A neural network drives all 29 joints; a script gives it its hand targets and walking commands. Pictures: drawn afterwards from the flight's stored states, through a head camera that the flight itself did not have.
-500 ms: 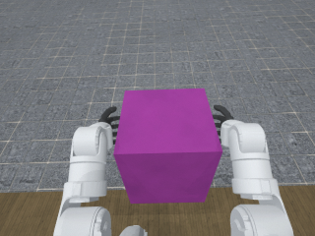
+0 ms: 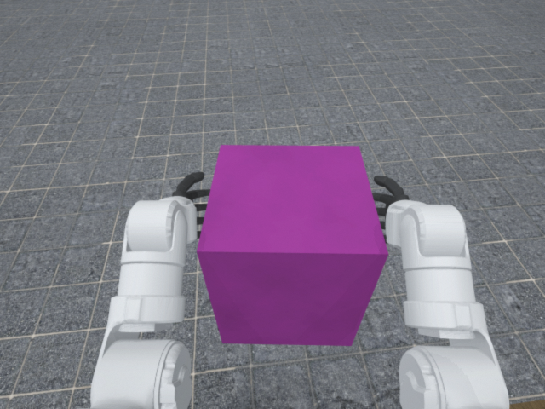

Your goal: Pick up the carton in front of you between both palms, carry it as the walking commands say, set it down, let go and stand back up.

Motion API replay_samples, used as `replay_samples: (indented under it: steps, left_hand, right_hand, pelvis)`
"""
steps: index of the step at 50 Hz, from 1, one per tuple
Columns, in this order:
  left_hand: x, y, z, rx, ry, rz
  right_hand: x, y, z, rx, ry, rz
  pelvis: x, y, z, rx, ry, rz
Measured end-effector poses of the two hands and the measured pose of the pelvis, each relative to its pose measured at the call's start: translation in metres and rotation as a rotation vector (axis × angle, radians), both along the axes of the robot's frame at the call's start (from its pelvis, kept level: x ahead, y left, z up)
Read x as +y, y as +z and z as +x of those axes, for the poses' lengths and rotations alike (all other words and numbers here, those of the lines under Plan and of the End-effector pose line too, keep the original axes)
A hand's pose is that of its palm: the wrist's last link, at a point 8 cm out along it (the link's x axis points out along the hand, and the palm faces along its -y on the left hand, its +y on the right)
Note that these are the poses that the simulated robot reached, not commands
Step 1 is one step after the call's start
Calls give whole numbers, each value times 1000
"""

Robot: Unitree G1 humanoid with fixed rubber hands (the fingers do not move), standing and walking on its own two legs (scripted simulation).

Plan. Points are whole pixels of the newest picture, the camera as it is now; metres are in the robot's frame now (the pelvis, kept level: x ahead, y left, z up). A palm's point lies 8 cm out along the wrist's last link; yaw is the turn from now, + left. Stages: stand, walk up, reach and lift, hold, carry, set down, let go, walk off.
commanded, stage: carry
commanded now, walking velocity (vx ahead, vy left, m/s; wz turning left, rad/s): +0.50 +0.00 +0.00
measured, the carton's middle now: (288, 248) +0.36 -0.01 +0.04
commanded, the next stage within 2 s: none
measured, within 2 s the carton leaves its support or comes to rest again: neither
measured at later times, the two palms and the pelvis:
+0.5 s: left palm (215, 117) +0.65 +0.13 +0.08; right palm (358, 114) +0.67 -0.17 +0.08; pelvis +0.30 -0.03 -0.02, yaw +2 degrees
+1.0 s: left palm (207, 52) +0.93 +0.18 +0.09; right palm (323, 50) +0.93 -0.12 +0.10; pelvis +0.60 +0.02 -0.02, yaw +0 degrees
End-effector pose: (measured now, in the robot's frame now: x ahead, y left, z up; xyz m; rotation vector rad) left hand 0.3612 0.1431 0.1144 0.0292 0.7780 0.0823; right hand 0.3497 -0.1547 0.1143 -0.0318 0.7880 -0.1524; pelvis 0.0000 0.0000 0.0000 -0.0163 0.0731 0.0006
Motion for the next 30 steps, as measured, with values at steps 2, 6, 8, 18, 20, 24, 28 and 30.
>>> replay_samples:
  steps: [2, 6, 8, 18, 20, 24, 28, 30]
  left_hand:
    - [-2, -4, 21, 19, -10, -1]
    - [-3, -7, 65, 11, -8, -14]
    - [-3, -5, 87, -7, 0, -22]
    - [-17, 1, 222, -86, 32, -27]
    - [-19, -5, 249, -86, 44, -6]
    - [-14, -27, 285, -14, 78, 29]
    - [-5, -38, 311, 41, 113, 28]
    - [-2, -37, 329, 35, 125, 24]
  right_hand:
    - [-2, -4, 17, 18, -14, 3]
    - [-3, -5, 60, 9, -31, 7]
    - [-4, -2, 84, -9, -31, 7]
    - [-17, 3, 225, -88, -13, 16]
    - [-20, -8, 258, -87, 8, 25]
    - [-15, -33, 308, -14, 60, 36]
    - [-6, -43, 346, 40, 103, 25]
    - [-3, -41, 366, 34, 109, 29]
  pelvis:
    - [3, 3, 19, 4, -4, -5]
    - [5, 8, 59, 15, -2, -13]
    - [4, 10, 81, 18, 0, -14]
    - [-16, -9, 221, 17, 24, 7]
    - [-21, -21, 255, 1, 38, 19]
    - [-27, -24, 295, 0, 34, 14]
    - [-34, -13, 331, 4, 38, 28]
    - [-35, -9, 349, 8, 39, 34]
